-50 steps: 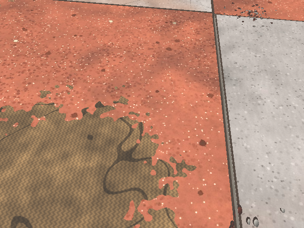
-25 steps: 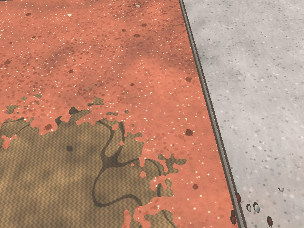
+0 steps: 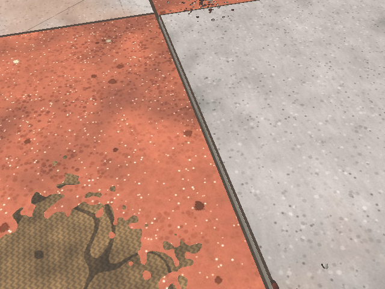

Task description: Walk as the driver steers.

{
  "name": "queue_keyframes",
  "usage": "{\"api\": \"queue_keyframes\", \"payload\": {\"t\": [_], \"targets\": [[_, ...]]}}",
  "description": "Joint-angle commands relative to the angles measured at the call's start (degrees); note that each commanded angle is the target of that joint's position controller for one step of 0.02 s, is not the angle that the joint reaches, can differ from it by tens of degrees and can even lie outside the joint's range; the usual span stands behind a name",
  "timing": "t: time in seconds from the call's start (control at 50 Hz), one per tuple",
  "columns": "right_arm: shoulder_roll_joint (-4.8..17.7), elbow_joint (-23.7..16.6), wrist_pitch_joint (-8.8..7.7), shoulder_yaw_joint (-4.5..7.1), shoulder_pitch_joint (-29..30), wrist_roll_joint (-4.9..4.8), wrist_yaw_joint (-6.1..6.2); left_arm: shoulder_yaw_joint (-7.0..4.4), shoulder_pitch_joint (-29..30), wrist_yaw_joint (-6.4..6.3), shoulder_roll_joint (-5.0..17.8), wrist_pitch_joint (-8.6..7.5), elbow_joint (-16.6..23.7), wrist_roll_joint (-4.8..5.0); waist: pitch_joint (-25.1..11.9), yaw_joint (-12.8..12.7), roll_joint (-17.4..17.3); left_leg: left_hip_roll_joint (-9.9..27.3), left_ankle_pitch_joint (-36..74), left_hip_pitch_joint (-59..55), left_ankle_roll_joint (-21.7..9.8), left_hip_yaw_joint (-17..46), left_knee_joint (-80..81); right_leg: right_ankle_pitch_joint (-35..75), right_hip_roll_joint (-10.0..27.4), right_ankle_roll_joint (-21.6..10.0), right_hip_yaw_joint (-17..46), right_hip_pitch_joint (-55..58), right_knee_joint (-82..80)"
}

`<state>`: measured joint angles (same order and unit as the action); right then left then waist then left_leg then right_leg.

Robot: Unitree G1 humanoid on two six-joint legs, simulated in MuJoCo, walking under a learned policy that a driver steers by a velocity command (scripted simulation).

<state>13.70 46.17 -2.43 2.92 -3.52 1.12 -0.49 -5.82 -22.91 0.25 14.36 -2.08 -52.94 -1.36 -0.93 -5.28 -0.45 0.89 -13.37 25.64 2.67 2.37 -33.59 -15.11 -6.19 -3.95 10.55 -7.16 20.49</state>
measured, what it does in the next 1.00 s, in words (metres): walks ahead, turning right: left foot, then right foot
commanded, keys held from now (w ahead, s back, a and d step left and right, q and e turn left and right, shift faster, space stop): e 0.28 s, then no key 0.72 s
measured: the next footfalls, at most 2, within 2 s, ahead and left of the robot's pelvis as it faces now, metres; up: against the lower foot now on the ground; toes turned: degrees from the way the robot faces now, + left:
left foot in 0.04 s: +0.13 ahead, +0.13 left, +0.00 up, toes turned -4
right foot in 0.50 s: +0.17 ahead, -0.10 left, +0.00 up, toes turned -15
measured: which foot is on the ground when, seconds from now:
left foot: up 0.00-0.02, down 0.04-0.52, up 0.54-0.84, down 0.86-1.00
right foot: down 0.00-0.04, up 0.06-0.48, down 0.50-1.00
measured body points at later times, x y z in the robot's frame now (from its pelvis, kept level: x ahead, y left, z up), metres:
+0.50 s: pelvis +0.11 +0.01 -0.01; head +0.15 +0.00 +0.44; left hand +0.33 +0.20 -0.12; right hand +0.08 -0.26 -0.14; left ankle +0.09 +0.13 -0.74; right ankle +0.13 -0.09 -0.74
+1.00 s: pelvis +0.13 +0.01 +0.00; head +0.13 +0.02 +0.45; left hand +0.27 +0.23 -0.15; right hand +0.10 -0.24 -0.14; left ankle +0.15 +0.12 -0.74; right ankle +0.13 -0.09 -0.74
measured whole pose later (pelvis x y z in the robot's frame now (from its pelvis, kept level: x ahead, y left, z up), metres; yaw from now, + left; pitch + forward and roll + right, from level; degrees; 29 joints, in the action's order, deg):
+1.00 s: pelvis +0.13 +0.01 +0.00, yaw -16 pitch -2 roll +0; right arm 11.5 54.8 0.0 1.0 -15.5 0.9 1.0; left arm -0.9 -11.3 -0.8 12.3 0.2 -55.5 -0.7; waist 1.8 -0.2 1.0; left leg 0.0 -13.7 7.7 -0.5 -1.0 -23.1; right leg -9.1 -2.2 -2.0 -0.2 -11.0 21.8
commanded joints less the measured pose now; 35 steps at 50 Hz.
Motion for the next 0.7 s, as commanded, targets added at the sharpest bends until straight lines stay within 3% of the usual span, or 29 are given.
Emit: {"api": "queue_keyframes", "payload": {"t": [0.02,0.04,0.06,0.08,0.1,0.12,0.14,0.16,0.18,0.22,0.34,0.44,0.48,0.5,0.52,0.54,0.56,0.58,0.6,0.62,0.64,0.7], "targets": [[5.04,-3.14,-2.38,1.09,-5.37,-0.32,1.17,-2.00,4.35,-0.49,8.99,-0.62,4.54,0.37,0.48,7.25,5.43,-2.79,3.32,-14.65,-1.24,-1.70,11.07,13.76,9.33,-5.29,11.99,-7.95,5.01],[8.38,-2.64,-3.10,1.95,-9.65,0.44,2.03,-1.43,4.25,-0.55,6.70,-0.98,5.35,1.12,-2.86,8.64,1.42,3.37,3.32,-24.25,-2.52,3.00,13.58,9.46,5.47,-2.50,8.65,-12.89,13.22],[14.50,-3.32,-3.07,2.98,-14.86,1.88,2.95,0.13,3.46,-0.80,1.01,-1.26,7.81,2.43,-8.66,9.67,-11.49,20.22,4.61,-35.67,-6.51,19.80,16.43,-8.35,-1.02,0.40,-1.00,-23.15,29.73],[16.79,-2.74,-1.85,3.47,-14.40,1.08,2.99,-0.39,-0.14,-1.12,4.01,-0.47,8.27,1.12,-9.16,6.36,-16.00,26.84,12.25,-33.05,-12.06,32.93,18.21,-21.58,-2.36,0.64,-5.84,-29.50,37.60],[11.77,-3.85,-1.33,2.45,-11.74,0.71,2.60,-0.77,-1.68,-1.33,6.38,0.60,6.37,0.07,-5.19,4.55,-7.97,24.79,15.34,-29.01,-13.25,27.69,16.19,-18.90,2.60,0.61,-4.76,-29.12,43.19],[7.40,-4.49,-1.31,1.26,-9.54,0.15,2.33,-0.94,0.50,-0.77,6.58,1.15,5.61,-0.24,-1.56,4.57,-2.68,20.77,20.74,-24.93,-12.16,18.65,15.52,-15.12,4.02,1.20,-5.19,-28.28,44.11],[5.72,-4.96,-1.17,0.57,-7.64,0.28,2.32,-0.94,1.45,-0.22,5.63,1.61,5.78,-0.09,-0.35,3.68,-3.37,17.40,26.32,-22.46,-10.72,11.57,15.69,-11.87,5.17,2.14,-5.84,-27.07,43.65],[5.36,-4.92,-1.25,0.30,-7.72,0.33,2.51,-0.97,2.37,0.44,5.42,2.24,6.24,-0.43,-0.49,3.50,-6.39,15.34,33.06,-21.73,-10.36,7.13,15.46,-9.43,5.42,3.01,-7.08,-26.69,44.58],[5.69,-4.73,-1.35,0.36,-8.21,0.35,2.38,-0.85,2.18,1.05,5.05,2.88,6.23,-0.49,-1.22,3.32,-7.89,14.01,40.36,-21.40,-10.47,3.53,14.67,-7.70,4.87,3.76,-7.96,-25.99,46.22],[6.33,-4.53,-1.54,0.63,-9.34,0.17,2.08,-0.74,3.69,1.81,5.05,3.67,7.37,-0.06,-2.79,3.27,-8.08,13.93,44.88,-21.72,-11.33,0.10,14.22,-5.46,4.30,4.65,-8.51,-26.17,46.89],[7.42,-3.24,-0.68,1.11,-11.62,0.14,2.06,1.02,11.99,2.95,2.68,4.85,11.36,-0.39,-1.11,5.10,-7.76,14.68,38.41,-21.37,-13.44,-4.42,15.15,-0.75,6.06,4.94,-10.12,-24.49,32.29],[10.07,-1.95,0.33,1.96,-12.65,-0.13,1.03,1.70,14.54,2.22,3.43,4.41,12.65,-0.02,-1.20,6.23,-9.30,14.65,36.97,-20.68,-12.58,-5.15,10.91,-2.24,4.39,2.37,-13.44,-14.35,17.37],[10.34,-1.34,1.34,2.07,-12.68,-0.81,1.15,1.87,12.17,1.73,3.43,3.34,12.00,-0.55,-1.76,4.53,-6.72,13.42,30.96,-18.99,-10.39,-5.84,4.91,4.39,3.72,0.79,-13.58,-6.64,5.65],[9.25,-0.78,1.64,1.73,-14.98,-0.64,1.14,1.62,10.21,1.28,5.24,2.39,11.43,-1.38,-3.78,3.76,-1.61,11.40,23.42,-15.41,-7.76,-7.54,-0.78,12.91,6.65,0.02,-9.19,0.93,-0.32],[4.50,-3.05,1.97,0.28,-17.54,-0.03,0.92,1.09,7.22,0.60,9.95,1.46,12.26,-2.20,-9.29,4.25,11.04,8.32,-3.16,-6.57,-4.34,-10.89,-12.50,34.91,23.55,-2.84,7.93,11.58,0.14],[2.48,-3.17,3.44,-0.36,-16.63,-1.13,1.19,1.36,7.64,-0.40,9.98,1.59,11.63,0.35,-11.33,3.53,14.60,0.57,-24.67,-3.81,-3.10,-6.97,-16.85,46.60,29.79,-12.78,13.49,8.72,0.45],[5.51,-2.49,4.47,0.14,-14.54,-0.65,1.31,1.94,8.02,-0.71,7.31,1.73,10.90,1.25,-8.49,3.30,8.64,2.03,-23.54,-3.32,-2.63,-3.04,-20.02,38.38,26.60,-13.47,9.93,6.22,-0.78],[5.44,-2.55,4.74,0.25,-12.71,-0.58,1.15,2.83,11.32,-1.08,5.55,1.84,10.78,0.85,-3.52,4.44,8.68,2.07,-20.99,-2.35,-2.67,-2.18,-19.78,32.14,23.64,-11.83,6.51,2.01,-2.63],[5.59,-1.58,4.77,0.36,-13.05,-0.50,1.13,3.43,14.78,-1.37,4.32,2.18,11.00,0.25,-1.05,6.14,7.51,2.62,-17.78,-3.13,-2.54,-1.60,-17.17,27.69,20.49,-9.28,3.51,-0.45,-3.94],[6.26,-0.68,5.00,0.64,-14.00,0.01,1.10,3.52,15.98,-1.75,4.41,2.17,10.92,0.39,0.14,6.78,8.78,2.30,-15.09,-4.73,-2.27,-2.18,-15.87,28.58,18.72,-8.01,1.20,-2.09,-4.40],[6.13,0.60,5.14,0.65,-15.99,0.30,1.08,3.62,16.13,-1.82,4.34,2.11,10.56,0.27,-0.69,7.24,8.59,1.46,-13.54,-6.53,-2.09,-2.79,-15.90,30.88,17.51,-7.60,-0.73,-2.16,-3.92],[4.05,1.69,5.32,0.18,-15.94,-0.14,1.21,3.76,15.07,-1.59,4.51,1.56,8.89,0.32,-1.88,6.79,6.54,0.82,-12.20,-9.55,-1.80,-2.83,-11.07,27.83,17.18,-7.55,-1.93,-2.42,-3.63]]}}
